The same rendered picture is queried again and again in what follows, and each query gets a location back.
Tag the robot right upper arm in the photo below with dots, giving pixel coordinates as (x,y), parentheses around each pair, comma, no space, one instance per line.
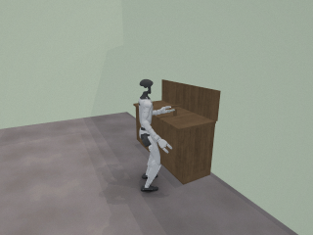
(146,111)

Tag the left robot forearm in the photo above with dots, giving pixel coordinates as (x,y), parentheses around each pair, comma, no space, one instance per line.
(157,112)

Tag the right robot forearm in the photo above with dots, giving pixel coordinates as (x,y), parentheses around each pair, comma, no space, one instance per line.
(149,129)

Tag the right robot hand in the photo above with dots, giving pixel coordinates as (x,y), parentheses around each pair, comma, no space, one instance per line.
(162,143)

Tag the robot right shin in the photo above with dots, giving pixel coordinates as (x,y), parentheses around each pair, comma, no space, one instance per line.
(152,174)

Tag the robot head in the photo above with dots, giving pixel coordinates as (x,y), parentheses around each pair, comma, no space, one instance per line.
(146,83)

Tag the counter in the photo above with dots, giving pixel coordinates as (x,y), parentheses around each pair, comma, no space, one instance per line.
(189,130)

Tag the left robot hand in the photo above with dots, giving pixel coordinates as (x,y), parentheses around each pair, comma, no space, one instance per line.
(164,109)

